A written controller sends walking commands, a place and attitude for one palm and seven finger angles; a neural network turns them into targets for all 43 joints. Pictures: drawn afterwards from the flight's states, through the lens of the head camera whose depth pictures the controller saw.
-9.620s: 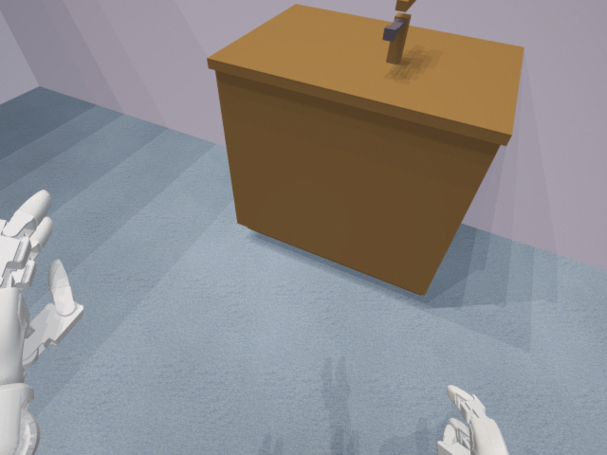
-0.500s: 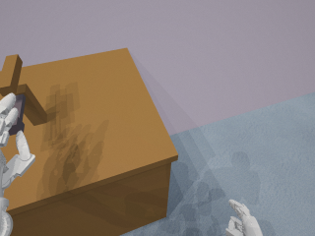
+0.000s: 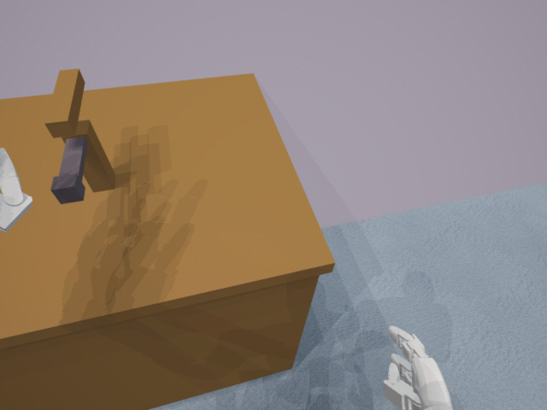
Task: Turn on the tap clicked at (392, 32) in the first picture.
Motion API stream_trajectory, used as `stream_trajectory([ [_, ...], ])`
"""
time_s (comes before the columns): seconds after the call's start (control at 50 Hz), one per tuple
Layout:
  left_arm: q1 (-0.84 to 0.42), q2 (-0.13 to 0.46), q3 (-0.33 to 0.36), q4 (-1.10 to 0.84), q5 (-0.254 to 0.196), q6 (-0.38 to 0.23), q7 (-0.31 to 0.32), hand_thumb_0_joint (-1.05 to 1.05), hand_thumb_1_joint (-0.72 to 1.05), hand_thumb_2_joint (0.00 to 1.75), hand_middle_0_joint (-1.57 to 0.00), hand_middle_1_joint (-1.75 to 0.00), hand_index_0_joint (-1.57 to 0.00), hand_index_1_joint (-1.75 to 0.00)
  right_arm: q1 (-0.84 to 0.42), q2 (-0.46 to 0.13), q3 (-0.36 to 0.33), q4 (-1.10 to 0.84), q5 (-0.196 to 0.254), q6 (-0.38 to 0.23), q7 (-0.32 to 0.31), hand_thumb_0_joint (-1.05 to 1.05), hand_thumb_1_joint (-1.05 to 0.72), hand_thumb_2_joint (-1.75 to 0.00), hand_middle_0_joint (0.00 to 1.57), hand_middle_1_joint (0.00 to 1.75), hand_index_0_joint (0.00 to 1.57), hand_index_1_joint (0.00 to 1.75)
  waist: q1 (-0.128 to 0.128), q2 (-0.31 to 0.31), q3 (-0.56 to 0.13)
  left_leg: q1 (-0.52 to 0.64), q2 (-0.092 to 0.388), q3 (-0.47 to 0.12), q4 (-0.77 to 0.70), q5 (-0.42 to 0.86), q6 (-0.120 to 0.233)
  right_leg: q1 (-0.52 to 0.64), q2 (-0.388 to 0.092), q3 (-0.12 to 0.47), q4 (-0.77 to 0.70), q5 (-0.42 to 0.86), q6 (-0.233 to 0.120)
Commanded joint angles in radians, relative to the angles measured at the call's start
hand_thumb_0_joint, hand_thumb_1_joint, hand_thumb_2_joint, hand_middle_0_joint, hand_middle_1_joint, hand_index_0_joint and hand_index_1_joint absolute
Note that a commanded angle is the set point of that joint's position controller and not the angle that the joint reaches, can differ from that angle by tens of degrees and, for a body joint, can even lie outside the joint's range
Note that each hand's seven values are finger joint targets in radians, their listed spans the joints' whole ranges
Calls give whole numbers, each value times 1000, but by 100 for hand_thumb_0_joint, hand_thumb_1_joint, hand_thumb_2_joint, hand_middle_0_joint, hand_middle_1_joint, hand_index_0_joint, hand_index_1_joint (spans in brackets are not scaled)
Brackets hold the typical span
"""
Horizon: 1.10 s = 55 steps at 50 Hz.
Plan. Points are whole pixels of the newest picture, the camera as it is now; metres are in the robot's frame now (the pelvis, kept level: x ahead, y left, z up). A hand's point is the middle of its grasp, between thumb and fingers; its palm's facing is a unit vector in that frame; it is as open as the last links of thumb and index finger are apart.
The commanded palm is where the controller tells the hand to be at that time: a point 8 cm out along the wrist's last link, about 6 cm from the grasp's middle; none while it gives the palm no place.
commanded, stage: come to a stop and stand still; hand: left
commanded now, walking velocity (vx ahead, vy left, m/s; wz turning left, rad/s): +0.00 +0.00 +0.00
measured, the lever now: (68, 188) +0.33 +0.32 +0.14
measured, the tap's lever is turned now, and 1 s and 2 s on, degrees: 0 0 0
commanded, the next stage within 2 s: look again from close up in 0.52 s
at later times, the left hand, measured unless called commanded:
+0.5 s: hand (20, 270) +0.20 +0.28 +0.18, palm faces +0.41 -0.84 -0.35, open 7.4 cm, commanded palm +0.13 +0.31 +0.18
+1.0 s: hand (28, 272) +0.20 +0.28 +0.17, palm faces +0.41 -0.85 -0.34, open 7.4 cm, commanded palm +0.14 +0.31 +0.18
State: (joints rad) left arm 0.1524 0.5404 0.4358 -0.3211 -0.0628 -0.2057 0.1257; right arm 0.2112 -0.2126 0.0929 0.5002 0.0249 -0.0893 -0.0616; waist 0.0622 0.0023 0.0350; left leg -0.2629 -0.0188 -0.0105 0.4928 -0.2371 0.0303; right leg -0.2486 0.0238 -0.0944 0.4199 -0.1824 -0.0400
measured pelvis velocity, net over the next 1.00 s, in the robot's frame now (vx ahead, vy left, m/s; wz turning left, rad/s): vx -0.01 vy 0.02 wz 0.04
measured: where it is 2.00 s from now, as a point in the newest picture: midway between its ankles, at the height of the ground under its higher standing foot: outside the picture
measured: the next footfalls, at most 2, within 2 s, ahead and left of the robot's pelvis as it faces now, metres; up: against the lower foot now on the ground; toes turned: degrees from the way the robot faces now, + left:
none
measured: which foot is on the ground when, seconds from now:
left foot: down 0.00-1.00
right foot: down 0.00-1.00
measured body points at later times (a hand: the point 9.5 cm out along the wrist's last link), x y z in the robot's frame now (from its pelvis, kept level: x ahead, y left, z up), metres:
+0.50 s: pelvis -0.02 +0.03 -0.01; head +0.01 +0.06 +0.44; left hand +0.17 +0.33 +0.19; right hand +0.15 -0.19 -0.09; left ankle +0.01 +0.10 -0.74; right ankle +0.03 -0.10 -0.74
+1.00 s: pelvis -0.01 +0.02 +0.00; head +0.02 +0.05 +0.44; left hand +0.17 +0.33 +0.18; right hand +0.19 -0.20 -0.08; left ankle +0.01 +0.10 -0.74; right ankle +0.03 -0.10 -0.74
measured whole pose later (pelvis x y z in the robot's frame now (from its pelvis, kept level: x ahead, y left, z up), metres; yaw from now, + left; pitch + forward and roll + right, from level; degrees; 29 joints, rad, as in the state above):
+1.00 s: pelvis -0.01 +0.02 +0.00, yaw +2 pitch +0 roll -1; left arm 0.42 0.42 0.35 -0.48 -0.12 -0.25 0.13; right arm 0.17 -0.21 -0.01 0.62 0.04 -0.16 0.01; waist 0.04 -0.03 0.08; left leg -0.28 -0.08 -0.02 0.51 -0.23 0.06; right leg -0.27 -0.04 -0.11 0.48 -0.20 0.00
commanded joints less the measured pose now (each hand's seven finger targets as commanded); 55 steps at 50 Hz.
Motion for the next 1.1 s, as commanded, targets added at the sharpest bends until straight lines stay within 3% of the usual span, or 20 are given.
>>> stream_trajectory([
  [0.0, 219, 38, -7, -187, -62, -109, -11, 0, 90, 90, -20, -30, -20, -30, 0, -173, -115, -128, 0, -100, 69, 0, -90, -90, 20, 30, 20, 30, 10, -7, -184, -21, 37, -58, -24, 70, -9, 48, -108, 146, -56, -8, 0],
  [0.04, 251, 40, -18, -234, -68, -139, -7, 0, 90, 90, -20, -30, -20, -30, 9, -178, -119, -124, 8, -129, 92, 0, -90, -90, 20, 30, 20, 30, 13, -40, -151, -38, 27, -70, -5, 51, -10, -7, -109, 162, -64, -37, 2],
  [0.06, 229, 81, 20, -220, -71, -145, -1, 0, 90, 90, -20, -30, -20, -30, -21, -189, -119, -113, 11, -135, 92, 0, -90, -90, 20, 30, 20, 30, 9, -38, -143, -40, 34, -76, -21, 22, -7, -21, -93, 158, -54, -69, 10],
  [0.08, 221, 70, 20, -221, -67, -159, 2, 0, 90, 90, -20, -30, -20, -30, 8, -180, -119, -108, 8, -144, 87, 0, -90, -90, 20, 30, 20, 30, 6, -57, -136, -56, 35, -77, -26, 6, -8, -22, -104, 150, -53, -85, 10],
  [0.12, 176, 119, 68, -204, -61, -178, 13, 0, 90, 90, -20, -30, -20, -30, 6, -186, -116, -78, -2, -159, 78, 0, -90, -90, 20, 30, 20, 30, 2, -60, -109, -78, 33, -86, -25, -38, -5, -45, -112, 162, -55, -121, 9],
  [0.14, 149, 122, 69, -213, -58, -185, 13, 0, 90, 90, -20, -30, -20, -30, 5, -185, -114, -62, -6, -164, 75, 0, -90, -90, 20, 30, 20, 30, -4, -51, -102, -80, 34, -94, -24, -54, -3, -55, -116, 163, -50, -137, 7],
  [0.16, 71, 187, 105, -254, -48, -189, 18, 0, 90, 90, -20, -30, -20, -30, -21, -199, -116, -52, -8, -158, 71, 0, -90, -90, 20, 30, 20, 30, -11, -13, -110, -88, 43, -111, -35, -93, 4, -48, -109, 166, -29, -157, 12],
  [0.18, 51, 128, 53, -242, -43, -189, 14, 0, 90, 90, -20, -30, -20, -30, -14, -177, -112, -31, -10, -160, 67, 0, -90, -90, 20, 30, 20, 30, -17, 24, -107, -91, 52, -119, -57, -99, 8, -35, -119, 147, -11, -147, 9],
  [0.26, 36, 139, 44, -340, -26, -180, 19, 0, 90, 90, -20, -30, -20, -30, -35, -183, -116, -14, -9, -177, 76, 0, -90, -90, 20, 30, 20, 30, -15, 135, -145, -113, 87, -187, -123, -111, 16, 60, -87, 123, 93, -61, 20],
  [0.3, 50, 109, 28, -391, -17, -179, 21, 0, 90, 90, -20, -30, -20, -30, -19, -174, -125, -14, -10, -186, 83, 0, -90, -90, 20, 30, 20, 30, -11, 159, -152, -152, 99, -201, -148, -113, 9, 124, -87, 106, 122, -13, 25],
  [0.38, 150, 61, 31, -351, -19, -175, 23, 0, 90, 90, -20, -30, -20, -30, -16, -162, -139, 0, -9, -184, 96, 0, -90, -90, 20, 30, 20, 30, -17, 110, -138, -153, 101, -199, -154, -80, -17, 123, -90, 92, 119, -19, 21],
  [0.46, 213, 61, 64, -253, -32, -159, 23, 0, 90, 90, -20, -30, -20, -30, -57, -160, -144, 2, -6, -161, 92, 0, -90, -90, 20, 30, 20, 30, -23, 54, -106, -155, 91, -183, -160, -96, -16, 102, -87, 100, 92, -30, 20],
  [0.48, 207, 34, 45, -256, -35, -158, 18, 0, 90, 90, -20, -30, -20, -30, -40, -145, -146, -1, -5, -153, 89, 0, -90, -90, 20, 30, 20, 30, -23, 34, -108, -149, 94, -176, -161, -92, -23, 107, -96, 91, 80, -19, 22],
  [0.52, 178, 50, 49, -272, -35, -155, 15, 0, 90, 90, -20, -30, -20, -30, -60, -149, -148, -8, -4, -148, 85, 0, -90, -90, 20, 30, 20, 30, -25, 28, -101, -142, 89, -174, -159, -95, -19, 101, -97, 100, 66, -15, 21],
  [0.56, 175, 47, 42, -284, -36, -146, 14, 0, 90, 90, -20, -30, -20, -30, -83, -149, -147, -11, 1, -144, 82, 0, -90, -90, 20, 30, 20, 30, -28, 55, -120, -115, 90, -172, -159, -93, -12, 102, -91, 108, 69, -21, 23],
  [0.64, 137, 36, 18, -328, -31, -135, 13, 0, 90, 90, -20, -30, -20, -30, -79, -139, -146, -19, 2, -141, 77, 0, -90, -90, 20, 30, 20, 30, -26, 44, -114, -113, 87, -177, -157, -70, -17, 112, -100, 103, 56, -6, 24],
  [0.86, 206, 56, 39, -354, -48, -102, 23, 0, 90, 90, -20, -30, -20, -30, -109, -138, -153, -24, 15, -125, 64, 0, -90, -90, 20, 30, 20, 30, -28, 67, -164, -19, 81, -168, -98, 183, -39, 126, -119, 102, 42, 79, 22],
  [0.98, 231, 29, 23, -336, -59, -94, 20, 0, 90, 90, -20, -30, -20, -30, -100, -124, -153, -26, 13, -108, 54, 0, -90, -90, 20, 30, 20, 30, -30, 27, -151, -21, 83, -163, -109, 128, -39, 121, -129, 98, 12, 57, 23],
  [1.06, 209, 58, 50, -353, -62, -91, 20, 0, 90, 90, -20, -30, -20, -30, -121, -126, -158, -34, 15, -108, 46, 0, -90, -90, 20, 30, 20, 30, -26, 66, -149, -10, 108, -184, -138, 165, -41, 112, -98, 86, 32, 46, 40],
  [1.08, 204, 24, 19, -352, -61, -91, 16, 0, 90, 90, -20, -30, -20, -30, -106, -114, -157, -30, 11, -104, 45, 0, -90, -90, 20, 30, 20, 30, -27, 70, -156, -9, 117, -183, -138, 176, -43, 114, -97, 81, 32, 46, 40],
])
